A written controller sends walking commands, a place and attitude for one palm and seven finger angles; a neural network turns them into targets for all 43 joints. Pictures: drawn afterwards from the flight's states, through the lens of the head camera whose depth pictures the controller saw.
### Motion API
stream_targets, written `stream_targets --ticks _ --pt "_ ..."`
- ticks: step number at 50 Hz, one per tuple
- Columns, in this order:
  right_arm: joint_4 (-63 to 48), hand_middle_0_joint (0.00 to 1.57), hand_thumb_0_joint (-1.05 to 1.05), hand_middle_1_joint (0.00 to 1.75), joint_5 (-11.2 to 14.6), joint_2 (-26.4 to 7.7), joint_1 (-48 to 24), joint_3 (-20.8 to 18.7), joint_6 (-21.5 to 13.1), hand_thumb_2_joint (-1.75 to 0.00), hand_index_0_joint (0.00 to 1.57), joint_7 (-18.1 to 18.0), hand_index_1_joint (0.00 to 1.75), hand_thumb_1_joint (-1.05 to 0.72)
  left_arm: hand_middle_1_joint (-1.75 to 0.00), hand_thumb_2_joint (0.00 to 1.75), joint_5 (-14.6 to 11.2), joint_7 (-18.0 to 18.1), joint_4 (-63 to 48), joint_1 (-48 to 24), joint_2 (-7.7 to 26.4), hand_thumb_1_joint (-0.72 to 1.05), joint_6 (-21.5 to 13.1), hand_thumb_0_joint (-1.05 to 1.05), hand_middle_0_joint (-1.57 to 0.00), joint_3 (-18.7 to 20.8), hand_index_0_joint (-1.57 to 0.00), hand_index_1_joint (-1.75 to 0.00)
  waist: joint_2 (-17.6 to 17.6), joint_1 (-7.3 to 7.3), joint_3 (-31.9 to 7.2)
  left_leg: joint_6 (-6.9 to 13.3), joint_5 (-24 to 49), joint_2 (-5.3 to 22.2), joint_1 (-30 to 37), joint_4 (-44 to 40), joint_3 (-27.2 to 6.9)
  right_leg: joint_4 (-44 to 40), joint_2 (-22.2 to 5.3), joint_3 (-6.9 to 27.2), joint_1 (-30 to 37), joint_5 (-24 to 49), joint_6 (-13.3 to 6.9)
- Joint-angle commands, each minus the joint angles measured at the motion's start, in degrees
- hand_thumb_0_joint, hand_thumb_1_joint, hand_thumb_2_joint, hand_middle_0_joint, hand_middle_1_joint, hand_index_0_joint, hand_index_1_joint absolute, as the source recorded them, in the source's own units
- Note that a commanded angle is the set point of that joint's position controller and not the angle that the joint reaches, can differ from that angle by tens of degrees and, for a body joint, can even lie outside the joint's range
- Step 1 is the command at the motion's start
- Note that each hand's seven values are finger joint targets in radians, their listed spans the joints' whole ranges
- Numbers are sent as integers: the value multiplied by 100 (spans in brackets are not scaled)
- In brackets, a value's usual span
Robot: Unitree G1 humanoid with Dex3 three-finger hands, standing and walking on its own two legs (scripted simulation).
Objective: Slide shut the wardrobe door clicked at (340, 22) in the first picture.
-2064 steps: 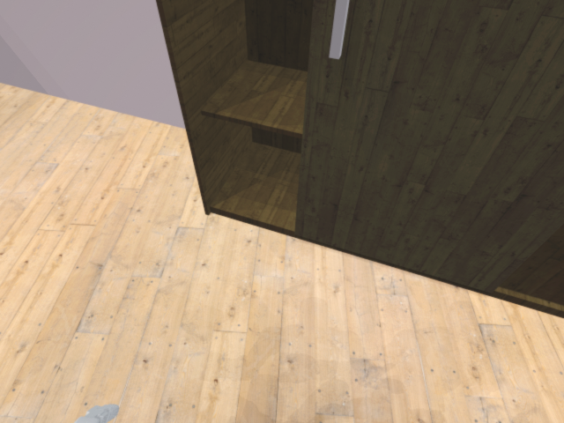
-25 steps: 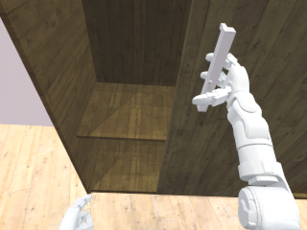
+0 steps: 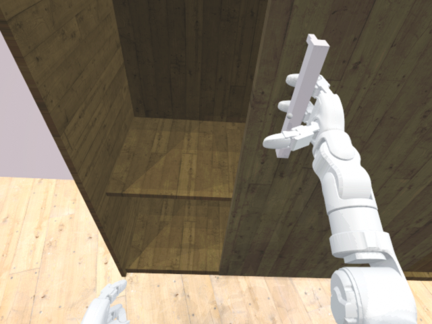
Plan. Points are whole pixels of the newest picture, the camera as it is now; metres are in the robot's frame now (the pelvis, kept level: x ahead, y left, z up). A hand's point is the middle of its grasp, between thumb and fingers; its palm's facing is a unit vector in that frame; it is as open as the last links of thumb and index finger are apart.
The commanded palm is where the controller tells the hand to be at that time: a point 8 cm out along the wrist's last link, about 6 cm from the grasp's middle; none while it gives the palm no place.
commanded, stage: slide the fingers in behind the handle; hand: right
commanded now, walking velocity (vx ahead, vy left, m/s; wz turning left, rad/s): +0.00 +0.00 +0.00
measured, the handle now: (295, 102) +0.48 -0.11 +0.21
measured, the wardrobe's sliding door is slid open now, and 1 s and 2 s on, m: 0.42 0.42 0.42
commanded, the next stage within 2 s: grip the handle and tug to test in 0.40 s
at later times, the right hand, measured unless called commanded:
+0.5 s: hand (290, 115) +0.42 -0.09 +0.22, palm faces -0.02 +1.00 -0.02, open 14.2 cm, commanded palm +0.40 -0.13 +0.21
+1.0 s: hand (290, 116) +0.42 -0.09 +0.22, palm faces -0.02 +1.00 -0.03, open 9.1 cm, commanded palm +0.39 -0.13 +0.21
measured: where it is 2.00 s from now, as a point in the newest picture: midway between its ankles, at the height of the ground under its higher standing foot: outside the picture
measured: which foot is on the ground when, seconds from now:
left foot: down 0.00-1.00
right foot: down 0.00-1.00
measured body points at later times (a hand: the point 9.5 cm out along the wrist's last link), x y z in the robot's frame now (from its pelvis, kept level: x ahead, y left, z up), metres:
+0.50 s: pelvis +0.00 +0.00 +0.00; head -0.01 +0.02 +0.45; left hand +0.16 +0.22 -0.10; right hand +0.41 -0.14 +0.22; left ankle +0.02 +0.13 -0.74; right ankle -0.05 -0.11 -0.74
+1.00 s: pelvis +0.00 +0.00 +0.00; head -0.01 +0.02 +0.45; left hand +0.16 +0.22 -0.11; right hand +0.41 -0.14 +0.22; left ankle +0.02 +0.13 -0.74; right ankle -0.05 -0.11 -0.74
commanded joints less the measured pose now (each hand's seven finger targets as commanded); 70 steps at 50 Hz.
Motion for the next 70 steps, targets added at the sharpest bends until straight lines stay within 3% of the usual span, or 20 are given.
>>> stream_targets --ticks 1,5,6,10,11,12,16,25,26,27,31,35,41,45,46,55,56,62,66,70 --pt "-1407 30 0 120 132 -756 -3193 2 -388 -30 30 140 120 50 -30 90 -60 -6 -738 -627 690 90 -360 0 -20 242 -20 -30 649 -42 -1584 280 1822 -154 1100 18 -46 -117 89 247 -92 2086 33" --pt "-1586 30 0 120 42 -156 -3049 280 -454 -30 30 134 120 50 -30 90 2 69 -831 -677 528 90 -316 0 -20 181 -20 -30 450 89 -1708 246 1692 -182 985 31 -38 -116 -1 212 197 2085 6" --pt "-1419 30 0 120 117 -710 -3207 12 -369 -30 30 91 120 50 -30 90 -50 8 -737 -634 674 90 -361 0 -20 235 -20 -30 617 -45 -1657 289 1781 -161 1071 36 -35 -101 90 285 -22 2118 43" --pt "-1546 30 0 120 62 -193 -3040 235 -446 -30 30 164 120 50 -30 90 3 81 -826 -709 522 90 -298 0 -20 176 -20 -30 546 93 -1771 229 1763 -174 1036 38 -46 -93 11 177 188 2081 -12" --pt "-1265 30 0 120 144 -806 -3275 -2 -346 -30 30 114 120 50 -30 90 -67 -5 -690 -631 682 90 -353 0 -20 231 -20 -30 680 -53 -1544 296 1744 -156 1059 27 -19 -113 122 311 -138 2068 68" --pt "-1307 30 0 120 61 -273 -3013 174 -399 -30 30 140 120 50 -30 90 8 50 -755 -671 524 90 -285 0 -20 170 -20 -30 397 93 -1598 238 1635 -171 956 39 -53 -142 7 181 115 1999 15" --pt "-1161 30 0 120 158 -820 -3346 -27 -339 -30 30 105 120 50 -30 90 -60 -1 -682 -610 686 90 -350 0 -20 228 -20 -30 670 -67 -1520 301 1741 -150 1059 27 -29 -117 142 324 -174 2055 67" --pt "-1333 30 0 120 13 -211 -3311 257 -512 -30 30 105 120 50 -30 90 16 85 -778 -605 518 90 -313 0 -20 180 -20 -30 426 122 -1808 247 1689 -192 941 57 -29 -84 17 236 244 2160 33" --pt "-1182 30 0 121 122 -775 -3444 36 -418 -32 30 61 121 45 -30 90 -68 -25 -674 -566 674 90 -380 0 -20 254 -20 -30 606 -66 -1696 309 1804 -164 1062 50 -15 -76 138 345 -59 2232 105" --pt "-1161 31 0 121 29 -150 -3144 304 -467 -34 31 108 121 41 -30 90 11 35 -725 -610 510 90 -302 0 -20 179 -20 -30 417 124 -1693 234 1651 -192 909 60 -22 -131 0 211 184 2112 51" --pt "-1201 33 0 124 143 -760 -3389 36 -459 -42 33 80 124 22 -30 90 -61 -40 -675 -558 685 90 -399 0 -20 255 -20 -30 742 -73 -1684 304 1870 -175 1112 50 -2 -96 128 346 -77 2288 108" --pt "-1588 35 0 127 55 34 -3154 464 -612 -50 35 162 127 3 -30 90 4 19 -822 -654 498 90 -376 0 -20 193 -20 -30 390 93 -1804 252 1838 -206 992 71 -5 -84 2 235 307 2379 74" --pt "-1594 38 0 131 154 -544 -3222 221 -528 -62 38 134 131 -25 -30 90 -68 -94 -739 -613 662 90 -468 0 -20 273 -20 -30 568 -77 -1671 313 2013 -188 1119 74 22 -88 118 340 31 2498 151" --pt "-1848 40 0 133 53 9 -2896 437 -597 -70 40 175 133 -43 -30 90 20 -17 -851 -693 508 90 -406 0 -20 213 -20 -30 376 51 -1889 255 2006 -215 1100 77 4 -72 11 219 357 2527 71" --pt "-1629 41 0 134 170 -662 -3061 90 -475 -72 41 129 134 -48 -30 90 -54 -98 -736 -628 674 90 -457 0 -20 281 -20 -30 573 -115 -1707 314 2068 -199 1180 79 21 -80 129 329 22 2505 141" --pt "-2207 45 0 140 97 -203 -2447 216 -485 -90 45 236 140 -90 -30 90 35 -50 -930 -759 528 90 -324 0 -20 226 -20 -30 616 -20 -2057 230 2510 -210 1394 141 9 -11 21 160 333 2873 43" --pt "-2018 45 0 140 188 -751 -2629 -35 -370 -90 45 211 140 -90 -30 90 -35 -120 -851 -715 665 90 -368 0 -20 286 -20 -30 682 -176 -1817 300 2568 -198 1412 158 18 -6 130 258 32 2850 105" --pt "-2223 45 0 140 69 -71 -2236 355 -301 -90 45 215 140 -90 -30 90 35 -92 -932 -802 498 90 -234 0 -20 241 -20 -30 362 -1 -1908 232 2537 -217 1260 186 21 11 6 164 401 3046 76" --pt "-2138 45 0 140 140 -803 -2511 -97 -158 -90 45 171 140 -90 -30 90 -20 -100 -876 -743 656 90 -208 0 -20 281 -20 -30 646 -164 -1850 295 2739 -195 1444 179 21 32 146 228 75 2959 93" --pt "-2451 45 0 140 72 -247 -2112 164 -206 -90 45 242 140 -90 -30 90 30 -36 -1037 -892 495 90 -103 0 -20 214 -20 -30 522 -56 -2012 242 2766 -202 1451 198 26 54 28 144 350 3160 40"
